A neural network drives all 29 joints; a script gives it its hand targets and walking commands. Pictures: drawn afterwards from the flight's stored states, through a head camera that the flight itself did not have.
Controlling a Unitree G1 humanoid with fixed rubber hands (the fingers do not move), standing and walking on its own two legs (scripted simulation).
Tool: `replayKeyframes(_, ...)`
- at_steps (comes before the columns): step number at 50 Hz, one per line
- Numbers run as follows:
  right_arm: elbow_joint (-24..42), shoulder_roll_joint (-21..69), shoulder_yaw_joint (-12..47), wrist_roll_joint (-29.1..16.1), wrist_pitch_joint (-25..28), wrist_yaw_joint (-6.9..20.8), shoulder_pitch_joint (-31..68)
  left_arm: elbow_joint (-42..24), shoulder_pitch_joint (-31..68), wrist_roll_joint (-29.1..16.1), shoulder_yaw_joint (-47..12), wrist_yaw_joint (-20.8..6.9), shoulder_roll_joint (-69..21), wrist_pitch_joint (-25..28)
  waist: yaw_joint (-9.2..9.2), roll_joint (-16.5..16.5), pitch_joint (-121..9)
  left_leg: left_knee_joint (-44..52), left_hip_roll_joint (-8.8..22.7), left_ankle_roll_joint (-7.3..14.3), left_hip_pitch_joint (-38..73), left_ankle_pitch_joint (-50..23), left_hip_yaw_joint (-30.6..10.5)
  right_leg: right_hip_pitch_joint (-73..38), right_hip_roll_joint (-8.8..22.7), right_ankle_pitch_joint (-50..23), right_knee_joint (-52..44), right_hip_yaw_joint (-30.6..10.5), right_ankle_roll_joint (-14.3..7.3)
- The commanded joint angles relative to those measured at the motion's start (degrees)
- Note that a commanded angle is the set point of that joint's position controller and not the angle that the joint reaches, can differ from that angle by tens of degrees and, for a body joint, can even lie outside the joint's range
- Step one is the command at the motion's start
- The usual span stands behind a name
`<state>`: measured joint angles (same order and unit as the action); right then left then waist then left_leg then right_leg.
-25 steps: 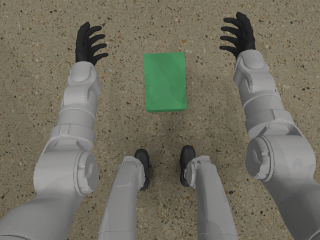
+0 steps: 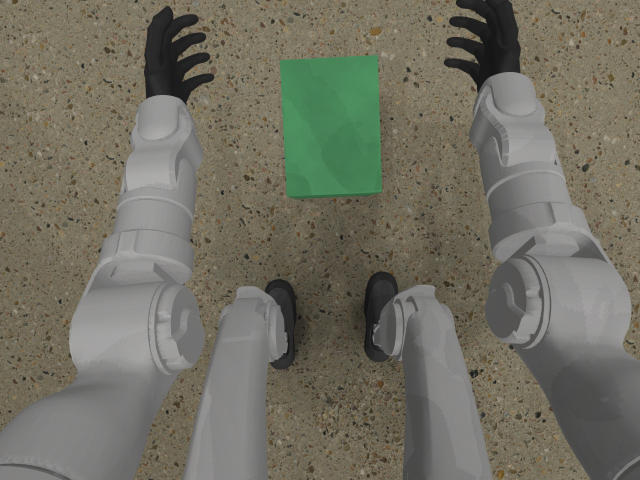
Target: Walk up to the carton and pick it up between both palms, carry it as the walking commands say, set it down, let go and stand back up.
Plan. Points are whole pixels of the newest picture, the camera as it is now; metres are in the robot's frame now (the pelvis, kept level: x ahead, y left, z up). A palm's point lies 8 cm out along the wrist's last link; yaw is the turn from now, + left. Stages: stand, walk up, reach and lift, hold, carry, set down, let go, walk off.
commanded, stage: reach and lift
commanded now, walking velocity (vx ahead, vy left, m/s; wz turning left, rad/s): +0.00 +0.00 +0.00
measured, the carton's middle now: (330, 136) +0.52 -0.01 -0.49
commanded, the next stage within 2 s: none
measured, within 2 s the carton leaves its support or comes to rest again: neither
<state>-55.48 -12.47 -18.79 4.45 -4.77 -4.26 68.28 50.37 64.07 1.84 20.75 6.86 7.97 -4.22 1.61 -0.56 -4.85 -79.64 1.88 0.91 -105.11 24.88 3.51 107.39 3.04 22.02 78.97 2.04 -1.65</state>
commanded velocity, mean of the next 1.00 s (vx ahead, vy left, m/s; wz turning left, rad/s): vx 0.00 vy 0.00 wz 0.00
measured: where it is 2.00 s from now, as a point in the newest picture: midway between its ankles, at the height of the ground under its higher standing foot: (329, 336)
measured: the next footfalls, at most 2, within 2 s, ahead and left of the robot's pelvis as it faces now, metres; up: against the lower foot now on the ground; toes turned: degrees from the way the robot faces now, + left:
none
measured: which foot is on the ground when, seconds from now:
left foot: down 0.00-1.00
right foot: down 0.00-1.00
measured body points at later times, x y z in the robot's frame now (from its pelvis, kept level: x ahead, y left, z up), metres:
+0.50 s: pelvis -0.03 +0.00 -0.14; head +0.32 -0.01 +0.14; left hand +0.51 +0.17 -0.29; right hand +0.53 -0.17 -0.29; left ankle +0.07 +0.11 -0.55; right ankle +0.09 -0.11 -0.55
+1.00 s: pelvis -0.04 +0.00 -0.22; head +0.34 +0.00 +0.01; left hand +0.51 +0.17 -0.42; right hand +0.52 -0.16 -0.42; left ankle +0.07 +0.12 -0.55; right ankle +0.09 -0.11 -0.55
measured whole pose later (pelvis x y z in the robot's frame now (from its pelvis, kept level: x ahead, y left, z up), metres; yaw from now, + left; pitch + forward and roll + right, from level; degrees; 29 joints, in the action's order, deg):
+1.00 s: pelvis -0.04 +0.00 -0.22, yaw +1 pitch +37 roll +1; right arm -72.4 -22.2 0.6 -15.6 -0.3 -7.3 89.4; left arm 69.0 86.9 -16.8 1.8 9.5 18.3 -0.5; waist 1.2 1.0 24.2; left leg -125.7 1.5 1.4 -130.5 32.2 2.0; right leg 132.4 4.6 28.9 124.1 1.3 -2.5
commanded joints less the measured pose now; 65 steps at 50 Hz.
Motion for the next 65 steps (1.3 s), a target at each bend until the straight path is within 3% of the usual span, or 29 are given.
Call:
replayKeyframes(1, 6.7, -5.4, 2.1, -2.1, 0.8, -1.3, 13.3, -6.5, 12.3, -1.9, -1.9, 1.0, 6.4, 0.8, 0.74, -2.1, -59.1, -0.8, -7.9, -3.0, 20.7, -18.8, -0.9, -36.8, -8.0, -20.5, 3.7, -2.5, 2.2)
replayKeyframes(8, 9.6, -7.8, 7.0, -7.0, -0.7, -3.4, 16.9, -7.9, 15.6, -7.8, -6.7, 2.6, 9.1, -0.4, 0.53, -1.8, -65.0, -8.9, -7.4, -2.9, 17.8, -16.2, -0.4, -35.3, -8.3, -17.8, 11.9, -1.8, 1.6)
replayKeyframes(19, 0.5, -9.4, 10.6, -11.0, 0.2, -4.2, 22.6, 0.7, 20.8, -10.7, -8.6, 2.8, 11.5, 0.6, 1.22, -2.8, -54.1, -18.3, -6.3, -2.3, 6.8, -8.4, -0.4, -25.4, -6.8, -9.8, 21.1, -2.7, 1.6)
replayKeyframes(47, -12.6, -15.1, 19.0, -19.9, 5.5, -2.9, 35.7, 13.5, 35.1, -18.0, -17.7, 2.6, 15.5, 4.8, 0.08, -0.8, -42.1, -35.7, -4.6, -2.2, 4.5, -10.3, -3.6, -14.8, -4.0, -9.3, 38.6, -4.1, 1.3)
replayKeyframes(53, -11.1, -15.8, 20.5, -21.8, 6.2, -3.1, 36.9, 13.6, 35.7, -21.3, -20.9, 3.0, 14.5, 5.1, -0.54, -0.6, -46.8, -37.7, -4.5, -2.3, 9.4, -12.6, -3.5, -17.9, -3.7, -10.9, 40.7, -3.2, 1.0)
replayKeyframes(65, -13.0, -15.2, 18.5, -19.7, 6.0, -2.2, 35.5, 14.2, 35.2, -19.5, -19.5, 2.4, 13.4, 5.0, -0.92, -0.3, -39.0, -37.0, -4.9, -2.4, 5.8, -10.9, -3.8, -12.8, -4.2, -9.0, 40.0, -3.0, 1.2)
